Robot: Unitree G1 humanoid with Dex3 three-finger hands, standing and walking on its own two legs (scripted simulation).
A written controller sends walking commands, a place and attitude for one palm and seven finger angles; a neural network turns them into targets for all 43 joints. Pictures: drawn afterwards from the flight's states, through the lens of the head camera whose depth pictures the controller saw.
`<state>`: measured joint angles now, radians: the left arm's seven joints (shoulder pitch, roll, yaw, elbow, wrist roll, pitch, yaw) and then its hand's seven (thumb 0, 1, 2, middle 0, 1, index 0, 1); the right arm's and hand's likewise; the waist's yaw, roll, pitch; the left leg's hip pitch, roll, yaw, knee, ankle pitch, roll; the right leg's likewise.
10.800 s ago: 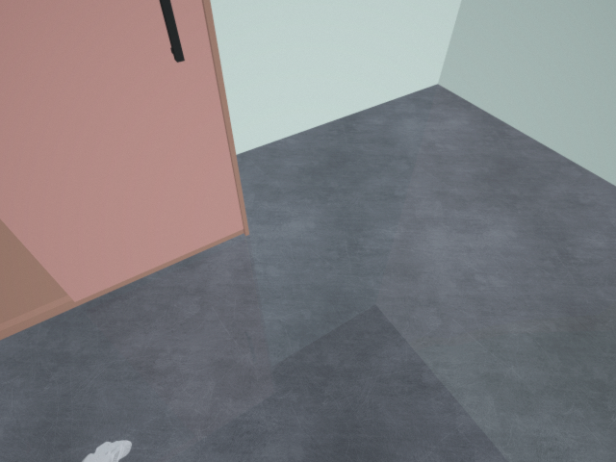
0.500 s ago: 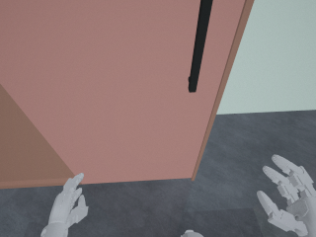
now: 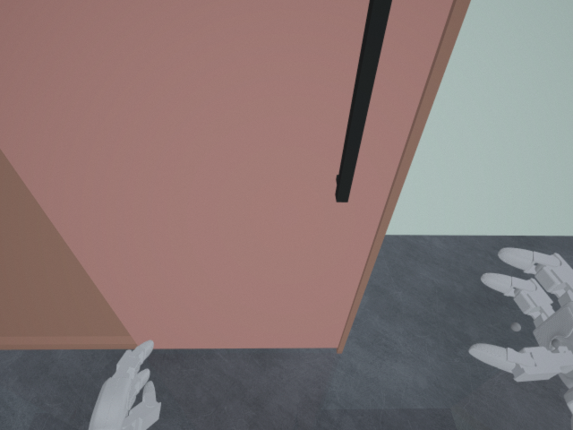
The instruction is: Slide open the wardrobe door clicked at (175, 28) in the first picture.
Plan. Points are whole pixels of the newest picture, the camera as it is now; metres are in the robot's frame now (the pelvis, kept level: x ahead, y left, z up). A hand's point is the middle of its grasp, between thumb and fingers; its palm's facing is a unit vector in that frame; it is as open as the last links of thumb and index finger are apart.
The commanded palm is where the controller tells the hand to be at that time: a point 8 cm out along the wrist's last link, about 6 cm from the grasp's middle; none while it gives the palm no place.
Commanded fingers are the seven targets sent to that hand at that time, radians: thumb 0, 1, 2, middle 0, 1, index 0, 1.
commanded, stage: raise the hand with hooked fingers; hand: right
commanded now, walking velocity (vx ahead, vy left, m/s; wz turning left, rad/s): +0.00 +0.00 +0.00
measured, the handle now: (356, 107) +0.50 -0.08 +0.22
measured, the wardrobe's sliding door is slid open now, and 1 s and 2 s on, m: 0.00 0.00 0.00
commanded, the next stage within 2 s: move the hooked fingers beside the handle in 1.06 s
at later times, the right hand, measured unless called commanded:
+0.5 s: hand out of the picture +0.26 -0.28 +0.20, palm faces +0.08 +0.99 -0.11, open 13.9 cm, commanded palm +0.23 -0.32 +0.22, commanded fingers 0.00 0.50 -0.30 0.30 1.20 0.30 1.20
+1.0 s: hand (564, 232) +0.28 -0.27 +0.21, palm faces +0.08 +0.99 -0.11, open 14.0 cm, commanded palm +0.24 -0.31 +0.23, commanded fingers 0.00 0.50 -0.30 0.30 1.20 0.30 1.20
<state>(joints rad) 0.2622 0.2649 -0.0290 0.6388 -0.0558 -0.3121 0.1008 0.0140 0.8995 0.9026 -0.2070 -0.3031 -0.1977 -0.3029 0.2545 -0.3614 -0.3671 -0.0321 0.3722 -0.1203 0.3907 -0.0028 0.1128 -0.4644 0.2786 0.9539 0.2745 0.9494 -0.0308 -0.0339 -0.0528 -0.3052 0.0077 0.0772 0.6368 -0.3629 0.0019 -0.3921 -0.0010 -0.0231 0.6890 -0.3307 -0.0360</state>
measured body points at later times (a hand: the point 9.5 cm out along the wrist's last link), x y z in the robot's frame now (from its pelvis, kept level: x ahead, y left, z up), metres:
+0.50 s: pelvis -0.01 +0.00 +0.01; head -0.02 +0.01 +0.46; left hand +0.20 +0.21 -0.05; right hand +0.25 -0.34 +0.21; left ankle -0.02 +0.12 -0.72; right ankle +0.02 -0.09 -0.72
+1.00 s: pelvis +0.01 +0.02 +0.01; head -0.01 +0.04 +0.46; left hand +0.20 +0.24 -0.05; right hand +0.27 -0.32 +0.22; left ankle -0.02 +0.12 -0.72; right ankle +0.02 -0.09 -0.72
